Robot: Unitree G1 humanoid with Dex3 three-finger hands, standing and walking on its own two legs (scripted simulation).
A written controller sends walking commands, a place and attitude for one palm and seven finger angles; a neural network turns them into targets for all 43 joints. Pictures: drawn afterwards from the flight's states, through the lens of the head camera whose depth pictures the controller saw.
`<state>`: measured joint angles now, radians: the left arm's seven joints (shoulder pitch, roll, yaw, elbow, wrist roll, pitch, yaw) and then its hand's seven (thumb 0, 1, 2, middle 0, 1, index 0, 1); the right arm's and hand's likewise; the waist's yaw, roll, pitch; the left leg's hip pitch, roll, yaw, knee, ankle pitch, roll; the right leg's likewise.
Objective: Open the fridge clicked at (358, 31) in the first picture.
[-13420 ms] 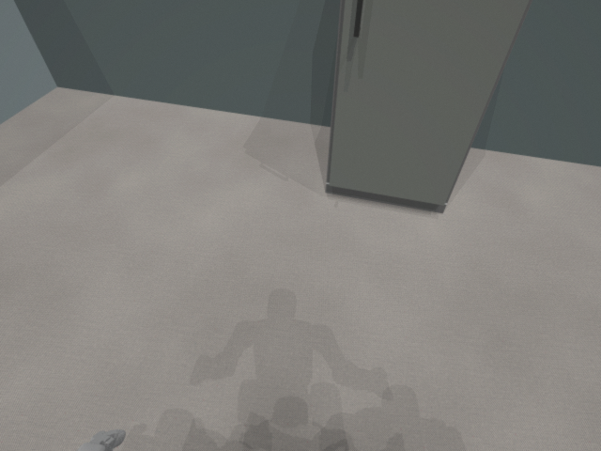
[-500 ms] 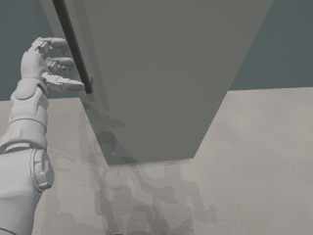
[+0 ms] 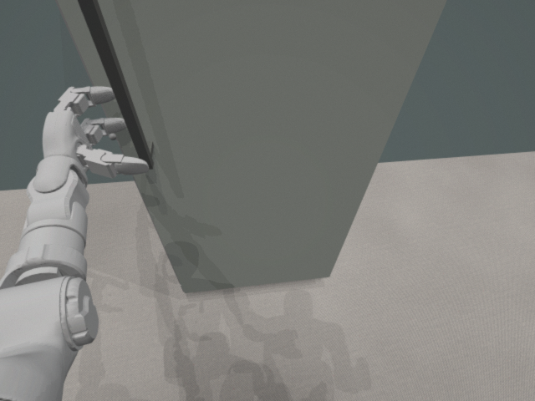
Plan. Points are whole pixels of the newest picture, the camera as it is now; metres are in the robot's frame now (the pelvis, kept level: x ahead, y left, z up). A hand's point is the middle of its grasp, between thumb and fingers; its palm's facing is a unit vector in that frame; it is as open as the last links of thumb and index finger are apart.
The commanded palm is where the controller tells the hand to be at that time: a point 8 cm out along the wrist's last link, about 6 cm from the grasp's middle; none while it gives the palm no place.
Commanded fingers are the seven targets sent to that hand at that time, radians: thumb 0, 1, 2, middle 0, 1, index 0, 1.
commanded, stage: slide the fingers in behind the handle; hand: left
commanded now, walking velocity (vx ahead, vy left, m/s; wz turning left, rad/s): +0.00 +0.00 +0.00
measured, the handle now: (103, 26) +0.53 +0.20 +0.28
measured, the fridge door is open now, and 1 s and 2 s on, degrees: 0 0 0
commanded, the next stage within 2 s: grip the handle and tug to test in 1.34 s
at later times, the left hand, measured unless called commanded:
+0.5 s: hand (136, 133) +0.47 +0.18 +0.15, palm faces +0.12 -0.99 +0.01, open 14.0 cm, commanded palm +0.44 +0.23 +0.15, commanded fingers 0.00 -0.50 0.30 -0.30 -1.20 -0.30 -1.20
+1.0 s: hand (147, 132) +0.48 +0.17 +0.15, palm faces +0.11 -0.99 +0.03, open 14.0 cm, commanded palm +0.45 +0.22 +0.15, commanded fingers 0.00 -0.50 0.30 -0.30 -1.20 -0.30 -1.20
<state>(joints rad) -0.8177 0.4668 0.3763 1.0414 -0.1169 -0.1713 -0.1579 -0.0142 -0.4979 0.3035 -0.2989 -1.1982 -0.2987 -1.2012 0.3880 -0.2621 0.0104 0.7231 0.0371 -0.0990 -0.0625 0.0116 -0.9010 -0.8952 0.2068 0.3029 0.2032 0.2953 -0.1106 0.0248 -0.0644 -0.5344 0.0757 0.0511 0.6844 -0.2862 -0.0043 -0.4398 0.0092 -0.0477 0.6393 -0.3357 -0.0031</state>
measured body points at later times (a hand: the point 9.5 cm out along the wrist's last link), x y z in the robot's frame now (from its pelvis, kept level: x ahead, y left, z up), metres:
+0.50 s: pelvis +0.00 +0.00 +0.00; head +0.04 +0.00 +0.45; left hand +0.46 +0.23 +0.15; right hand +0.05 -0.26 -0.11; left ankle +0.03 +0.12 -0.72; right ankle -0.01 -0.12 -0.72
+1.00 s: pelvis +0.00 +0.00 +0.00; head +0.04 +0.00 +0.45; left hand +0.46 +0.22 +0.15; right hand +0.04 -0.27 -0.11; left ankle +0.03 +0.12 -0.72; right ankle -0.01 -0.12 -0.72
